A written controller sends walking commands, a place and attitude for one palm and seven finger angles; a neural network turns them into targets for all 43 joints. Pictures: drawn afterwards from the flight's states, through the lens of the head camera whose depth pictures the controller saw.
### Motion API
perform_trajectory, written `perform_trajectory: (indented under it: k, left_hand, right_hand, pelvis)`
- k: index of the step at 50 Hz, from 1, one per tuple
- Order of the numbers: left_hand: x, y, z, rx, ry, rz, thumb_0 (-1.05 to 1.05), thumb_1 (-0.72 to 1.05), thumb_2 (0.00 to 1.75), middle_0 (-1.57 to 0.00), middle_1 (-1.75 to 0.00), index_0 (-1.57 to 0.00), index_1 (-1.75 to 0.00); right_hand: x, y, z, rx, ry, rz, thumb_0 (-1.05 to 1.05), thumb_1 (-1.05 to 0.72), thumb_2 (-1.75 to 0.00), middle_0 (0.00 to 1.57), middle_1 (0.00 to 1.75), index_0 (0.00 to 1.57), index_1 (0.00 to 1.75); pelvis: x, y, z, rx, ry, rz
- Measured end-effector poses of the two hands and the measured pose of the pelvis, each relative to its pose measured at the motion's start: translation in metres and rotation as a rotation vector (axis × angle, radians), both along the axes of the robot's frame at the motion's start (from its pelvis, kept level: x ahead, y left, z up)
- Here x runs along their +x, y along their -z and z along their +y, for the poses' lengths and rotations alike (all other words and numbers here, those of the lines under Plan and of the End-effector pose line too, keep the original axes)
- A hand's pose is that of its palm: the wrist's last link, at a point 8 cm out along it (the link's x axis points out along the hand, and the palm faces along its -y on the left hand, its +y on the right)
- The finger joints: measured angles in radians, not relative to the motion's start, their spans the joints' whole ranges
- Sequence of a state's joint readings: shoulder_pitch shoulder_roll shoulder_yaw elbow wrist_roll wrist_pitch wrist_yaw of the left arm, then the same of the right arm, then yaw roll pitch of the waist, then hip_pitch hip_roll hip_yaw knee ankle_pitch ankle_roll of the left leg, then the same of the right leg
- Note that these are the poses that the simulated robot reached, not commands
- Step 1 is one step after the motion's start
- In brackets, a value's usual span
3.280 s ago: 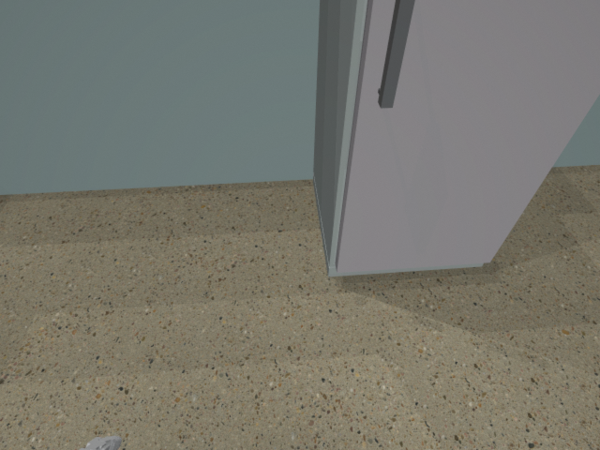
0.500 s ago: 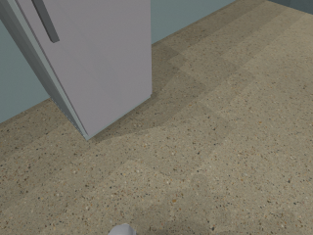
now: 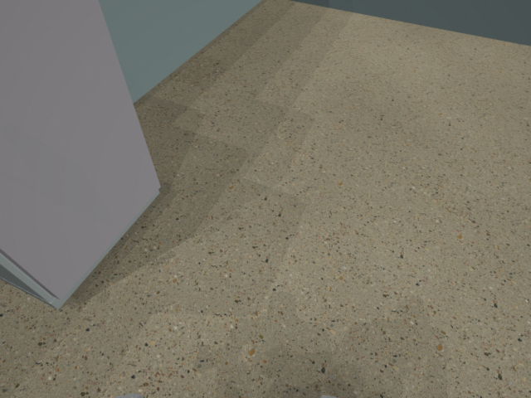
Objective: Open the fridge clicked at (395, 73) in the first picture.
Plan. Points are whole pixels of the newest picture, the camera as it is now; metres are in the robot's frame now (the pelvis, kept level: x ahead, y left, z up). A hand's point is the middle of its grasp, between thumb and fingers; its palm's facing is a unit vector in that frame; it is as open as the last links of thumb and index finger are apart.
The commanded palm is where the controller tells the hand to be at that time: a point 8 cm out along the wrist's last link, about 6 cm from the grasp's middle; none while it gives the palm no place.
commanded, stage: walk to a spot facing it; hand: left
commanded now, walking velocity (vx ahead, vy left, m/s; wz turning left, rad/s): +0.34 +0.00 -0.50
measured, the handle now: out of the picture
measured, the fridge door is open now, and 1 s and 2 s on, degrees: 0 0 0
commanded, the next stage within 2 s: turn to face it in 0.92 s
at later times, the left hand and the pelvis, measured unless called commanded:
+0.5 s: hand out of the picture +0.16 +0.17 -0.20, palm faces -0.09 -0.98 -0.15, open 7.4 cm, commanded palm none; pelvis +0.18 -0.02 -0.02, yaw -10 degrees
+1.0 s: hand (240, 223) +0.53 +0.06 -0.17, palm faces -0.45 -0.87 -0.17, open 7.4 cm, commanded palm none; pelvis +0.35 -0.05 -0.01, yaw -27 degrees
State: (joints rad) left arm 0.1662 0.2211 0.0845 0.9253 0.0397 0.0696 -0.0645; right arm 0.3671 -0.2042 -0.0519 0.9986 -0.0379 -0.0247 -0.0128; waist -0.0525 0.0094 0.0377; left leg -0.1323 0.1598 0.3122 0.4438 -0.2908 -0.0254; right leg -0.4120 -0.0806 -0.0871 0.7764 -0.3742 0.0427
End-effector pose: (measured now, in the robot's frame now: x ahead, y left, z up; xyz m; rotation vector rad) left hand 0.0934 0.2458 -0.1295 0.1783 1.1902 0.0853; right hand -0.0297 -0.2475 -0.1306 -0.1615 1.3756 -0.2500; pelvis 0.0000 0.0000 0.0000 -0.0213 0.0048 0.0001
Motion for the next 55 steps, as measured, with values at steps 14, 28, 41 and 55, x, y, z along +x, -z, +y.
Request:
perform_trajectory:
  k: [14, 28, 41, 55]
  left_hand:
    - [0.064, 0.004, -0.059, 0.03, 0.08, 0.003, 0.0, 0.92, 0.89, -0.2, -0.3, -0.2, -0.3]
    - [0.096, 0.05, -0.017, -0.019, 0.045, 0.295, 0.01, 0.91, 0.89, -0.2, -0.3, -0.2, -0.3]
    - [0.314, 0.015, -0.041, -0.015, 0.239, 0.078, 0.0, 0.91, 0.9, -0.19, -0.3, -0.19, -0.3]
    - [0.511, 0.02, -0.201, -0.003, 0.553, -0.114, 0.0, 0.91, 0.9, -0.19, -0.3, -0.19, -0.3]
  right_hand:
    - [0.089, 0.01, -0.049, 0.02, 0.084, -0.08, 0.01, -0.91, -0.89, 0.2, 0.29, 0.2, 0.3]
    - [0.301, -0.007, -0.013, -0.056, 0.006, -0.361, 0.0, -0.91, -0.89, 0.2, 0.29, 0.2, 0.3]
    - [0.236, -0.005, 0.017, -0.022, 0.327, -0.073, -0.01, -0.94, -0.89, 0.2, 0.29, 0.21, 0.3]
    - [0.212, 0.033, 0.028, 0.172, 0.607, 0.195, 0.0, -0.91, -0.89, 0.2, 0.29, 0.2, 0.3]
  pelvis:
    - [0.077, 0.004, -0.041, 0.009, 0.116, -0.016]
    - [0.201, 0.024, -0.006, -0.019, 0.222, -0.04]
    - [0.292, -0.002, -0.008, 0.006, 0.357, -0.026]
    - [0.375, 0.028, -0.091, 0.037, 0.498, -0.012]
